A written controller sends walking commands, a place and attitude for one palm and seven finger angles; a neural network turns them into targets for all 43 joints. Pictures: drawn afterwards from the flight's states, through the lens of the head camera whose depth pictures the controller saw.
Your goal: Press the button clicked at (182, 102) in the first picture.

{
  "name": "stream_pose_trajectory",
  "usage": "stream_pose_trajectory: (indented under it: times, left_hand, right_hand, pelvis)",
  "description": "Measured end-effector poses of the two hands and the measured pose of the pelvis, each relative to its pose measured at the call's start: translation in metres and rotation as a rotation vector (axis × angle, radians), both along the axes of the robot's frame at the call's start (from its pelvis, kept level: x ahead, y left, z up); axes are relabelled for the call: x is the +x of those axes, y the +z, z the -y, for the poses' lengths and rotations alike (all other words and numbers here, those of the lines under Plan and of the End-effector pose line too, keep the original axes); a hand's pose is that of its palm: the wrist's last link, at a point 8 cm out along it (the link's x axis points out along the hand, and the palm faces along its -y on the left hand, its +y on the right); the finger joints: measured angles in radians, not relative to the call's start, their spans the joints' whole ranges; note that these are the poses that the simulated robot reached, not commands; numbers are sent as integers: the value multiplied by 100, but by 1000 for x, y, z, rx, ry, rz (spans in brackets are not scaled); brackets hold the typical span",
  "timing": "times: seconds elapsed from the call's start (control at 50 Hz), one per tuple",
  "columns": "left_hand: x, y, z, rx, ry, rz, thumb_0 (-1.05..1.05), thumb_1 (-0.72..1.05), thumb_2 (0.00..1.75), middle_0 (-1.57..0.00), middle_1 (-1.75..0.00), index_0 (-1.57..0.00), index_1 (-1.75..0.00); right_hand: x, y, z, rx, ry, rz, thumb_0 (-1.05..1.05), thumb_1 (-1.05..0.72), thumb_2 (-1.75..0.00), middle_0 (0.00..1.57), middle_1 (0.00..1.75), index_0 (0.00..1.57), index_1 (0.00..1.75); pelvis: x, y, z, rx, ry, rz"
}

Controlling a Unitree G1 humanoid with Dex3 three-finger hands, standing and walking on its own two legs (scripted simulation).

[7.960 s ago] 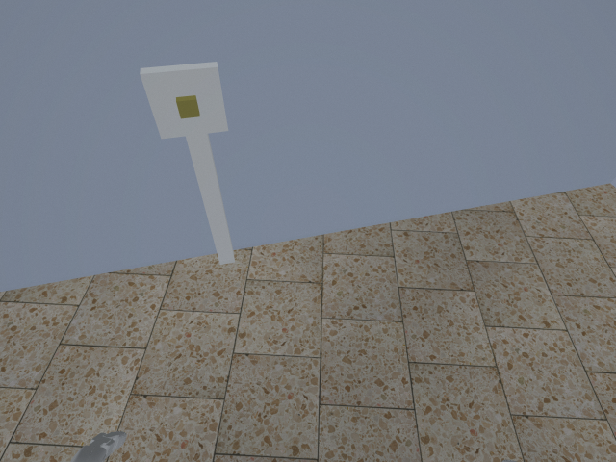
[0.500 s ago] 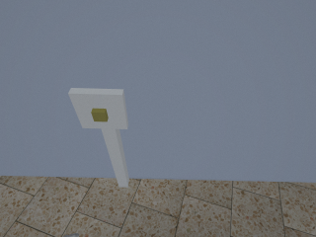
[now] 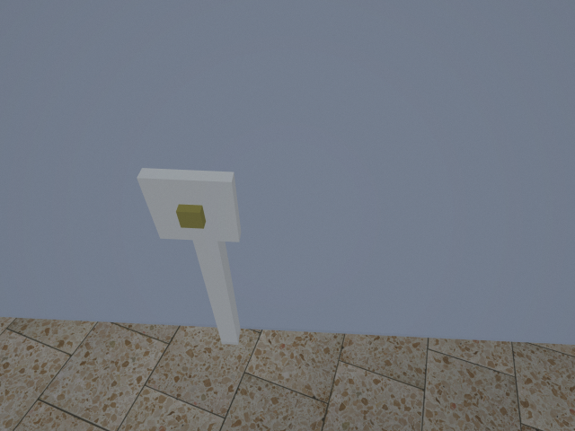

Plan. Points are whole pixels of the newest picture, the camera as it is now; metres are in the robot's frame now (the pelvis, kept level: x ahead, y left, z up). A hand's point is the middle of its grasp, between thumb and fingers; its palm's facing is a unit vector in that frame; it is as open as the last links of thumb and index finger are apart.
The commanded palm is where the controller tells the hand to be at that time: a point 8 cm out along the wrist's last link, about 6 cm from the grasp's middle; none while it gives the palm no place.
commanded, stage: look again from close up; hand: left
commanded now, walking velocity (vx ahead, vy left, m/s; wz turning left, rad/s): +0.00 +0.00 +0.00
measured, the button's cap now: (191, 215) +0.52 +0.23 -0.05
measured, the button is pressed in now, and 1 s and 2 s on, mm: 0 0 0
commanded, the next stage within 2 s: raise the hand and make a fist in 0.38 s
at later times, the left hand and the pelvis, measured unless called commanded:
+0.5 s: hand out of the picture +0.04 +0.23 -0.17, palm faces -0.04 -0.97 -0.26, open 7.4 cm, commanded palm +0.10 +0.27 -0.08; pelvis +0.00 +0.03 +0.00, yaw -1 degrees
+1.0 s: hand out of the picture +0.14 +0.22 -0.08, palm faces +0.17 -0.98 -0.05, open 4.7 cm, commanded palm +0.13 +0.27 -0.07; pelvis -0.02 +0.01 -0.12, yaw +1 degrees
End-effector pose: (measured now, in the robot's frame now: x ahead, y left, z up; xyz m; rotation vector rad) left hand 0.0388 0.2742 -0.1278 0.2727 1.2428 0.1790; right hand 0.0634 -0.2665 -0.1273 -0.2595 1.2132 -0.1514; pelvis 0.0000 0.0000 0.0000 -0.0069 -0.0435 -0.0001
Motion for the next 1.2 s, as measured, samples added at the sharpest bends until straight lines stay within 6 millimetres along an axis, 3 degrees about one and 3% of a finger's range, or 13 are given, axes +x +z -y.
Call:
stream_pose_trajectory:
  times: [0.28, 0.5, 0.54, 0.64, 0.7, 0.74, 0.78, 0.86, 0.9, 0.94, 0.98, 1.08, 1.2]
  left_hand:
    - [-7, -11, 5, -49, -7, -44, 1, 90, 90, -20, -30, -20, -30]
    - [-6, -12, -6, -46, -20, -38, 0, 90, 90, -20, -30, -20, -30]
    - [18, 8, -11, -61, 79, 156, 1, 90, 90, -20, -31, -21, -31]
    - [101, 101, -10, -46, 77, 809, 2, 91, 90, -25, -36, -25, -36]
    - [131, 124, -1, -100, 5, 1077, 1, 91, 90, -30, -41, -30, -42]
    - [136, 121, 8, -163, -59, 1205, 1, 91, 90, -34, -46, -34, -46]
    - [131, 102, 17, -224, -134, 1266, 0, 91, 90, -38, -51, -39, -51]
    - [100, 45, 23, -287, -171, 1163, 0, 90, 90, -49, -62, -49, -62]
    - [82, 26, 19, -275, -115, 1102, 1, 90, 90, -54, -68, -55, -68]
    - [70, 25, 11, -226, -56, 1097, 1, 90, 90, -60, -74, -60, -74]
    - [67, 40, 5, -160, -36, 1152, 2, 90, 90, -65, -80, -65, -80]
    - [99, 79, 10, -118, -164, 1318, 2, 90, 91, -79, -95, -79, -95]
    - [145, 52, 23, -295, -229, 1080, 1, 90, 90, -95, -113, -95, -113]
  right_hand:
    - [-19, 1, -16, -3, -45, -56, 1, -91, -90, 20, 30, 20, 30]
    - [-25, 2, -29, -9, -62, -51, 1, -91, -90, 20, 30, 20, 30]
    - [-19, 6, -33, -13, -59, 47, 1, -91, -90, 20, 30, 20, 30]
    - [18, 11, -50, 20, 0, 337, 1, -91, -90, 20, 30, 20, 30]
    - [44, 10, -57, 50, 30, 462, 1, -91, -90, 20, 30, 20, 30]
    - [61, 8, -58, 57, 60, 529, 1, -90, -90, 20, 30, 20, 30]
    - [77, 4, -57, 58, 99, 584, 1, -90, -90, 20, 30, 20, 30]
    - [107, -8, -52, 34, 170, 647, 1, -90, -90, 20, 30, 20, 30]
    - [119, -16, -50, 19, 198, 654, 1, -90, -90, 20, 30, 20, 30]
    - [129, -23, -50, 9, 214, 651, 1, -90, -90, 20, 30, 20, 30]
    - [137, -31, -53, 8, 227, 643, 1, -90, -90, 20, 30, 20, 30]
    - [141, -52, -64, 48, 231, 607, 1, -90, -90, 20, 30, 20, 30]
    - [121, -64, -60, 83, 93, 526, 2, -90, -90, 20, 30, 20, 30]
  pelvis:
    - [3, 2, -13, -3, -11, 4]
    - [1, 2, -27, -8, -19, 0]
    - [-2, -1, -29, -3, -16, 6]
    - [-10, -11, -35, 11, 24, -17]
    - [-19, -25, -33, 10, 26, -90]
    - [-24, -41, -29, 13, 12, -146]
    - [-28, -58, -25, 9, 4, -190]
    - [-30, -92, -17, -1, 3, -259]
    - [-30, -105, -14, -10, 8, -278]
    - [-28, -112, -11, -24, 17, -286]
    - [-26, -116, -9, -38, 25, -296]
    - [-20, -121, -5, -66, 41, -327]
    - [-10, -114, -2, -51, 19, -355]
